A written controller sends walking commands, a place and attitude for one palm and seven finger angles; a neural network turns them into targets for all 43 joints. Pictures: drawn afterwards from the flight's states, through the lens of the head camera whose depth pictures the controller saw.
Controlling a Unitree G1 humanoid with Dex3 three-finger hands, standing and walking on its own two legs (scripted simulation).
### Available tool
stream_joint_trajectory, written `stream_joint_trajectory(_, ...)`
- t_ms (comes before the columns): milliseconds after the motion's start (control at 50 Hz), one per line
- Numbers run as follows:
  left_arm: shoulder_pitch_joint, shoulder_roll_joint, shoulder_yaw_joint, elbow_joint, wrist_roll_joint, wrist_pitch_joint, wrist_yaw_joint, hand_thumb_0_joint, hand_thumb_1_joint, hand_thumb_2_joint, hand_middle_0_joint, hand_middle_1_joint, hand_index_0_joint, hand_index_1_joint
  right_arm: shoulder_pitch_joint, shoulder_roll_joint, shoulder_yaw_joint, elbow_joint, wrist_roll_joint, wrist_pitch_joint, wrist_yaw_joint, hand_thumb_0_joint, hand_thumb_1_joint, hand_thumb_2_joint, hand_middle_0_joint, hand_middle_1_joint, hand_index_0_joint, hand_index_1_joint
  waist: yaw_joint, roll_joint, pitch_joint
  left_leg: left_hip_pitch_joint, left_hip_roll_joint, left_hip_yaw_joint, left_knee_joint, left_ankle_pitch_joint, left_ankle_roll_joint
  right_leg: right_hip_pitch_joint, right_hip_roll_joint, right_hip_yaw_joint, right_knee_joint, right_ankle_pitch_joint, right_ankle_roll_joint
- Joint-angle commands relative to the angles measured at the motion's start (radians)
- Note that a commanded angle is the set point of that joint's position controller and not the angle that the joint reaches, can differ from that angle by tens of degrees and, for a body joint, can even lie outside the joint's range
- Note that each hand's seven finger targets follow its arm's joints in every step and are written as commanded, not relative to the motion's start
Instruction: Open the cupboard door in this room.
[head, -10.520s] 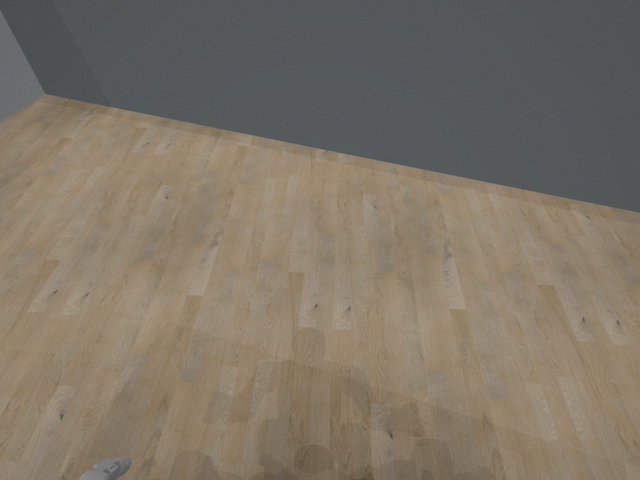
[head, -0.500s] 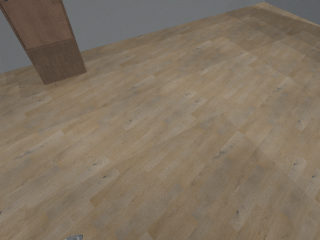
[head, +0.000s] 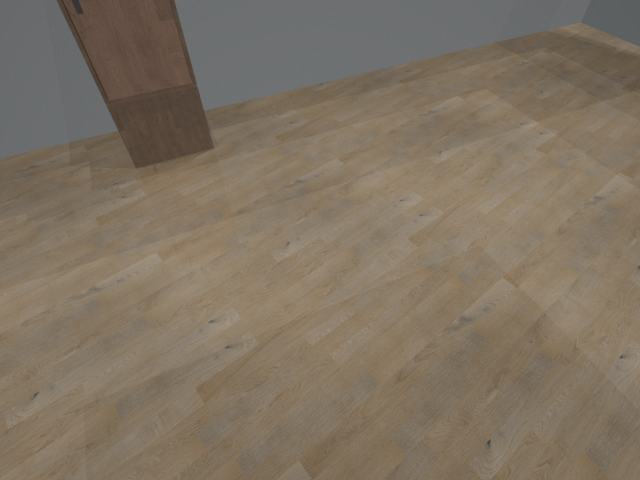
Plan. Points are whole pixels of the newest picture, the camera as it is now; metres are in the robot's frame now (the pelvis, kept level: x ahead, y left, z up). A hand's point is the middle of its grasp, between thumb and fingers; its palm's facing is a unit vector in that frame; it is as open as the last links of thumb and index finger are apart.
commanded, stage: turn or walk to find it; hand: left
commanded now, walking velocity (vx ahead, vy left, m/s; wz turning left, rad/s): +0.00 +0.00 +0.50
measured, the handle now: out of the picture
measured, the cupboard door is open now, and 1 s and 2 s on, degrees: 0 0 0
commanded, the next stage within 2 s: stand and wait in 0.20 s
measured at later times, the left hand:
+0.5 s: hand out of the picture -0.04 +0.21 -0.18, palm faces +0.11 -0.97 -0.21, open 7.4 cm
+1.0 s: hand out of the picture +0.00 +0.22 -0.19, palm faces +0.17 -0.97 -0.18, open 7.4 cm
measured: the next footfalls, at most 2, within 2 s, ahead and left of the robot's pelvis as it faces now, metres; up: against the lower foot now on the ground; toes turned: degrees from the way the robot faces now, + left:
right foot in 1.28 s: +0.01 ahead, -0.10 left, +0.00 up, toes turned +11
left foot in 1.76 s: -0.07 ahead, +0.13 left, +0.00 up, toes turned +30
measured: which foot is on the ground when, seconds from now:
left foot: down 0.00-1.00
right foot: down 0.00-1.00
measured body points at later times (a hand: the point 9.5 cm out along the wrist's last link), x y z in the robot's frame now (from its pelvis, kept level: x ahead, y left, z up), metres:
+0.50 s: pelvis -0.03 +0.03 +0.00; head -0.02 +0.03 +0.45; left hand -0.05 +0.27 -0.16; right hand +0.00 -0.20 -0.16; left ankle -0.03 +0.15 -0.74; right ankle +0.01 -0.09 -0.74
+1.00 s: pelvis -0.03 +0.03 -0.01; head -0.01 +0.05 +0.44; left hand -0.01 +0.27 -0.17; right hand +0.01 -0.20 -0.16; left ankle -0.03 +0.15 -0.74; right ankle +0.01 -0.09 -0.74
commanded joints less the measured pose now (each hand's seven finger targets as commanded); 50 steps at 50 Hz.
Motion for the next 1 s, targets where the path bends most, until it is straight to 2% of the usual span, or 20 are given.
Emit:
stream_joint_trajectory(0, 0.038, 0.099, 0.013, -0.02, -0.011, -0.014, 0.013, 0.0, 0.9, 0.9, -0.2, -0.3, -0.2, -0.3, 0.049, -0.084, 0.003, -0.001, 0.003, -0.035, -0.016, 0.0, -0.9, -0.9, 0.2, 0.3, 0.2, 0.3, -0.004, -0.018, -0.06, 0.079, 0.104, -0.058, -0.084, 0.306, 0.047, 0.009, -0.125, 0.141, -0.111, 0.221, 0.03)
stream_joint_trajectory(20, 0.037, 0.104, 0.016, -0.015, -0.008, -0.014, 0.013, 0.0, 0.9, 0.9, -0.2, -0.3, -0.2, -0.3, 0.041, -0.084, 0.004, -0.002, 0.002, -0.032, -0.019, 0.0, -0.9, -0.9, 0.2, 0.3, 0.2, 0.3, -0.005, -0.035, -0.053, 0.063, 0.096, -0.043, -0.06, 0.306, 0.041, 0.022, -0.13, 0.137, -0.11, 0.244, 0.033)
stream_joint_trajectory(40, 0.017, 0.116, 0.017, -0.005, -0.01, -0.006, 0.013, 0.0, 0.9, 0.9, -0.2, -0.3, -0.2, -0.3, 0.022, -0.073, 0.005, 0.002, 0.004, -0.031, -0.016, 0.0, -0.9, -0.9, 0.2, 0.3, 0.2, 0.3, -0.009, 0.051, -0.034, 0.02, 0.094, -0.062, -0.089, 0.299, 0.043, 0.043, -0.134, 0.107, -0.081, 0.221, 0.04)
stream_joint_trajectory(60, 0.02, 0.123, 0.021, -0.005, -0.011, -0.001, 0.013, 0.0, 0.9, 0.9, -0.2, -0.3, -0.2, -0.3, 0.011, -0.081, 0.007, -0.001, 0.004, -0.025, -0.015, 0.0, -0.9, -0.9, 0.2, 0.3, 0.2, 0.3, 0.0, 0.086, -0.004, -0.035, 0.101, -0.083, -0.109, 0.263, 0.047, 0.057, -0.127, 0.097, -0.072, 0.167, 0.046)
stream_joint_trajectory(120, 0.035, 0.122, 0.025, -0.001, -0.005, 0.008, 0.012, 0.0, 0.9, 0.9, -0.2, -0.3, -0.2, -0.3, -0.017, -0.085, 0.004, -0.025, 0.002, -0.014, -0.013, 0.0, -0.9, -0.9, 0.2, 0.3, 0.2, 0.3, 0.007, 0.056, 0.08, -0.138, 0.09, -0.11, -0.135, 0.122, 0.057, 0.027, -0.127, 0.077, -0.073, 0.059, 0.058)
stream_joint_trajectory(180, 0.034, 0.13, 0.034, -0.015, 0.001, 0.015, 0.011, 0.0, 0.9, 0.9, -0.2, -0.3, -0.2, -0.3, -0.02, -0.098, -0.005, -0.053, -0.002, -0.003, -0.006, 0.0, -0.9, -0.9, 0.2, 0.3, 0.2, 0.3, 0.006, 0.031, 0.111, -0.207, 0.079, -0.137, -0.133, 0.027, 0.068, -0.005, -0.134, 0.072, -0.072, -0.055, 0.064)
stream_joint_trajectory(300, 0.028, 0.132, 0.031, -0.027, 0.003, 0.009, 0.011, 0.0, 0.9, 0.9, -0.2, -0.3, -0.2, -0.3, 0.029, -0.069, -0.001, -0.065, -0.006, -0.005, -0.001, 0.0, -0.9, -0.9, 0.2, 0.3, 0.2, 0.3, -0.009, -0.079, 0.038, -0.16, 0.009, -0.091, -0.055, -0.03, 0.057, -0.037, -0.185, 0.14, -0.164, -0.176, 0.032)
stream_joint_trajectory(340, 0.022, 0.133, 0.03, -0.028, 0.002, 0.005, 0.01, 0.0, 0.9, 0.9, -0.2, -0.3, -0.2, -0.3, 0.044, -0.063, 0.002, -0.061, -0.006, -0.01, 0.001, 0.0, -0.9, -0.9, 0.2, 0.3, 0.2, 0.3, -0.016, -0.082, 0.009, -0.121, 0.006, -0.081, -0.046, 0.015, 0.054, -0.043, -0.191, 0.146, -0.17, -0.16, 0.025)
stream_joint_trajectory(460, 0.013, 0.13, 0.033, -0.042, 0.0, 0.008, 0.011, 0.0, 0.9, 0.9, -0.2, -0.3, -0.2, -0.3, 0.024, -0.101, 0.0, -0.076, -0.003, -0.017, 0.003, 0.0, -0.9, -0.9, 0.2, 0.3, 0.2, 0.3, 0.002, 0.018, 0.034, -0.226, 0.065, -0.18, -0.132, 0.058, 0.074, 0.026, -0.135, 0.058, -0.057, -0.043, 0.059)
stream_joint_trajectory(500, 0.019, 0.122, 0.032, -0.044, 0.0, 0.008, 0.011, 0.0, 0.9, 0.9, -0.2, -0.3, -0.2, -0.3, 0.022, -0.108, 0.001, -0.081, -0.003, -0.021, 0.001, 0.0, -0.9, -0.9, 0.2, 0.3, 0.2, 0.3, 0.007, 0.046, 0.016, -0.236, 0.081, -0.21, -0.155, 0.093, 0.086, 0.058, -0.123, 0.044, -0.017, 0.007, 0.066)
stream_joint_trajectory(560, 0.036, 0.114, 0.026, -0.033, -0.001, 0.003, 0.013, 0.0, 0.9, 0.9, -0.2, -0.3, -0.2, -0.3, 0.033, -0.098, 0.002, -0.076, -0.001, -0.025, -0.001, 0.0, -0.9, -0.9, 0.2, 0.3, 0.2, 0.3, 0.011, 0.017, -0.013, -0.211, 0.07, -0.187, -0.131, 0.124, 0.083, 0.086, -0.129, 0.051, -0.036, 0.042, 0.064)
stream_joint_trajectory(660, 0.023, 0.136, 0.025, -0.026, -0.004, -0.007, 0.015, 0.0, 0.9, 0.9, -0.2, -0.3, -0.2, -0.3, 0.079, -0.059, 0.011, -0.055, -0.001, -0.026, 0.001, 0.0, -0.9, -0.9, 0.2, 0.3, 0.2, 0.3, -0.008, -0.096, -0.025, -0.163, 0.008, -0.089, -0.045, 0.146, 0.044, 0.08, -0.202, 0.102, -0.108, 0.054, 0.023)
stream_joint_trajectory(680, 0.019, 0.133, 0.023, -0.026, -0.005, -0.008, 0.015, 0.0, 0.9, 0.9, -0.2, -0.3, -0.2, -0.3, 0.082, -0.051, 0.012, -0.048, -0.002, -0.026, 0.001, 0.0, -0.9, -0.9, 0.2, 0.3, 0.2, 0.3, -0.009, -0.095, -0.02, -0.14, 0.007, -0.082, -0.045, 0.156, 0.041, 0.062, -0.207, 0.102, -0.113, 0.052, 0.019)
stream_joint_trajectory(760, -0.007, 0.16, 0.037, -0.045, -0.003, 0.004, 0.017, 0.0, 0.9, 0.9, -0.2, -0.3, -0.2, -0.3, 0.072, -0.065, 0.005, -0.057, -0.002, -0.014, 0.003, 0.0, -0.9, -0.9, 0.2, 0.3, 0.2, 0.3, -0.004, -0.103, 0.037, -0.211, 0.004, -0.081, 0.003, 0.131, 0.041, 0.041, -0.232, 0.088, -0.124, -0.022, 0.013)
stream_joint_trajectory(820, -0.025, 0.174, 0.051, -0.068, -0.001, 0.01, 0.018, 0.0, 0.9, 0.9, -0.2, -0.3, -0.2, -0.3, 0.077, -0.065, -0.003, -0.071, -0.005, -0.007, 0.004, 0.0, -0.9, -0.9, 0.2, 0.3, 0.2, 0.3, -0.007, -0.113, 0.024, -0.218, 0.0, -0.062, 0.071, 0.115, 0.039, 0.025, -0.279, 0.094, -0.138, -0.066, -0.009)
stream_joint_trajectory(880, -0.058, 0.185, 0.06, -0.095, 0.003, 0.016, 0.018, 0.0, 0.9, 0.9, -0.2, -0.3, -0.2, -0.3, 0.073, -0.068, -0.013, -0.09, -0.008, 0.001, 0.007, 0.0, -0.9, -0.9, 0.2, 0.3, 0.2, 0.3, -0.014, -0.1, 0.022, -0.22, 0.006, -0.063, 0.115, 0.075, 0.042, -0.017, -0.3, 0.084, -0.133, -0.122, -0.014)
stream_joint_trajectory(920, -0.087, 0.189, 0.065, -0.116, 0.004, 0.019, 0.016, 0.0, 0.9, 0.9, -0.2, -0.3, -0.2, -0.3, 0.08, -0.08, -0.018, -0.103, -0.01, 0.003, 0.01, 0.0, -0.9, -0.9, 0.2, 0.3, 0.2, 0.3, -0.023, -0.061, 0.02, -0.23, 0.019, -0.093, 0.094, 0.074, 0.05, -0.037, -0.284, 0.056, -0.09, -0.147, -0.001)
stream_joint_trajectory(940, -0.096, 0.184, 0.066, -0.126, 0.004, 0.021, 0.015, 0.0, 0.9, 0.9, -0.2, -0.3, -0.2, -0.3, 0.078, -0.089, -0.02, -0.109, -0.011, 0.002, 0.011, 0.0, -0.9, -0.9, 0.2, 0.3, 0.2, 0.3, -0.025, -0.018, 0.016, -0.241, 0.029, -0.135, 0.058, 0.088, 0.06, -0.041, -0.256, 0.038, -0.047, -0.15, 0.014)
stream_joint_trajectory(960, -0.106, 0.174, 0.066, -0.133, 0.002, 0.024, 0.013, 0.0, 0.9, 0.9, -0.2, -0.3, -0.2, -0.3, 0.073, -0.104, -0.023, -0.123, -0.012, -0.001, 0.012, 0.0, -0.9, -0.9, 0.2, 0.3, 0.2, 0.3, -0.027, 0.043, 0.022, -0.267, 0.05, -0.214, -0.001, 0.102, 0.077, -0.042, -0.207, 0.014, 0.016, -0.151, 0.036)
stream_joint_trajectory(980, -0.105, 0.157, 0.065, -0.142, -0.001, 0.025, 0.012, 0.0, 0.9, 0.9, -0.2, -0.3, -0.2, -0.3, 0.065, -0.127, -0.027, -0.137, -0.016, -0.004, 0.009, 0.0, -0.9, -0.9, 0.2, 0.3, 0.2, 0.3, -0.029, 0.135, 0.037, -0.298, 0.091, -0.341, -0.095, 0.113, 0.105, -0.042, -0.135, -0.01, 0.117, -0.134, 0.063)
